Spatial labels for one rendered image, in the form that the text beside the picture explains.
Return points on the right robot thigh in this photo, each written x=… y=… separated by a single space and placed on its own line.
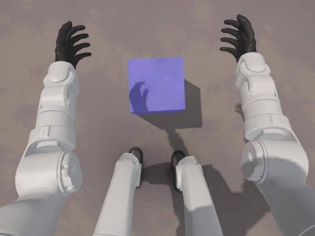
x=200 y=215

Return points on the right robot forearm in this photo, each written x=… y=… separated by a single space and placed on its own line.
x=260 y=103

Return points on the left robot hand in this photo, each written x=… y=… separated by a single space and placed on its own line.
x=65 y=51

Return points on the robot left upper arm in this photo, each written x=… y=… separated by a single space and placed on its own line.
x=44 y=183

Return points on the left robot foot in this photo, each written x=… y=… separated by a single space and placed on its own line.
x=136 y=152

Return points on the carton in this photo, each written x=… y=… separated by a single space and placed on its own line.
x=156 y=85

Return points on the right robot hand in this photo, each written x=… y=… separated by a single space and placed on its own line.
x=245 y=42

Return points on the left robot forearm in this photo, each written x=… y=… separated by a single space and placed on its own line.
x=56 y=116

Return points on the robot right upper arm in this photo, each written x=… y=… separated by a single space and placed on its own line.
x=279 y=170

